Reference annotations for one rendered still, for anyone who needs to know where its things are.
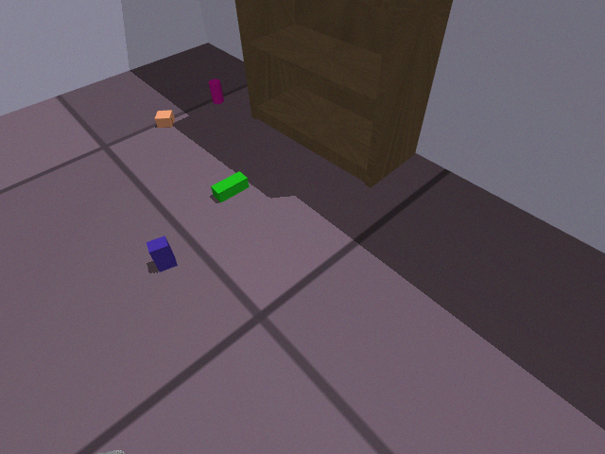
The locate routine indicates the bookshelf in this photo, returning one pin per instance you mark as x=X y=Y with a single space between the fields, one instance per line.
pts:
x=347 y=79

